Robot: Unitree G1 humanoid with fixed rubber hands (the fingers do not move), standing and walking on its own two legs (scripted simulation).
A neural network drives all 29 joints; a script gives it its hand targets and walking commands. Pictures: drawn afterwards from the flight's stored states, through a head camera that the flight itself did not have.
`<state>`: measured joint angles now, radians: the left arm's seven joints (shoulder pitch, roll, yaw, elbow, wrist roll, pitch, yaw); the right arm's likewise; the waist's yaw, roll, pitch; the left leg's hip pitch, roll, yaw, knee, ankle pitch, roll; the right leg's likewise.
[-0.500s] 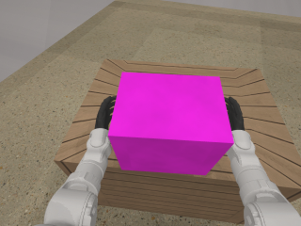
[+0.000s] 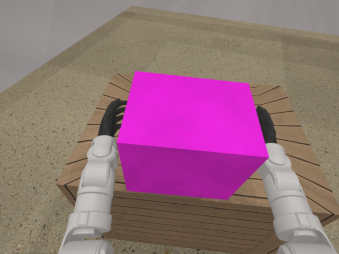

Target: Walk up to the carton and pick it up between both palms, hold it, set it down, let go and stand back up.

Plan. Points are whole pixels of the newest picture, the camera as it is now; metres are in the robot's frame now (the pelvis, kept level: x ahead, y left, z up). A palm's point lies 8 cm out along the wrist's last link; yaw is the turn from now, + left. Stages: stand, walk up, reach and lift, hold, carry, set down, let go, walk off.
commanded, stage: reach and lift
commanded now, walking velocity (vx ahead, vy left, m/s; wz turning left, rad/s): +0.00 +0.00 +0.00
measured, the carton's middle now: (184, 140) +0.37 -0.01 +0.07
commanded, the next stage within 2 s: hold in 1.50 s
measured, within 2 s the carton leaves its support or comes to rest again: neither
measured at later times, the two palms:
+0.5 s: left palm (94, 123) +0.34 +0.19 +0.15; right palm (261, 131) +0.34 -0.18 +0.14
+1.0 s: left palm (92, 118) +0.34 +0.19 +0.17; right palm (265, 126) +0.34 -0.18 +0.16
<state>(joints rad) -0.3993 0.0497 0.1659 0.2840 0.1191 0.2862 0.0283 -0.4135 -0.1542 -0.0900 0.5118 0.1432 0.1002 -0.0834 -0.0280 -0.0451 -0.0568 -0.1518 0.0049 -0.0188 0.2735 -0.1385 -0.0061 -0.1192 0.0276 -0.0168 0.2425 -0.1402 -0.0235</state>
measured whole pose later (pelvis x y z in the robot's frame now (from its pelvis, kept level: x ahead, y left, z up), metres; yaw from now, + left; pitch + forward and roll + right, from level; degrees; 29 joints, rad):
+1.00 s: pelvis -0.01 +0.01 +0.00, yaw +0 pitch -5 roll +0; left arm -0.52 0.05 0.27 0.13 0.22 0.60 -0.06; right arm -0.55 -0.13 -0.11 0.46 0.15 0.32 -0.10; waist -0.05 -0.04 -0.01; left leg -0.07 -0.01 -0.02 0.29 -0.14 0.01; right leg -0.03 0.02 -0.02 0.25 -0.14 -0.01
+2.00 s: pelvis -0.02 +0.01 +0.00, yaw +0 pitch -5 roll +0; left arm -0.59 0.07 0.31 0.06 0.24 0.76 -0.10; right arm -0.64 -0.14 -0.10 0.43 0.18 0.45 -0.11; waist -0.05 -0.04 -0.04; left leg -0.07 0.00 -0.01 0.29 -0.13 0.01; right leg -0.04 0.02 -0.03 0.25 -0.13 -0.02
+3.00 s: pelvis -0.02 +0.00 +0.00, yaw +0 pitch -5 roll +0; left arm -0.53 0.08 0.28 0.01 0.23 0.77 -0.09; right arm -0.60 -0.14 -0.08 0.37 0.20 0.47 -0.13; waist -0.06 -0.05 -0.04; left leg -0.06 0.00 -0.01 0.28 -0.13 0.00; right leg -0.03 0.02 -0.02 0.25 -0.13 -0.02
